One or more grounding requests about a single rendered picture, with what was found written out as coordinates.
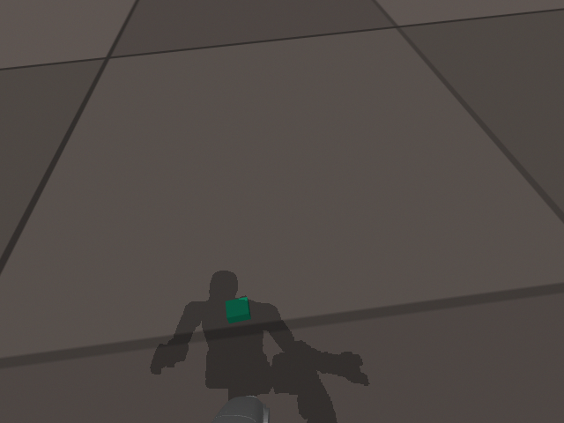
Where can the small box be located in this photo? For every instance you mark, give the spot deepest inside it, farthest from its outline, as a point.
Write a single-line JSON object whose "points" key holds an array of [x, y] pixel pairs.
{"points": [[237, 310]]}

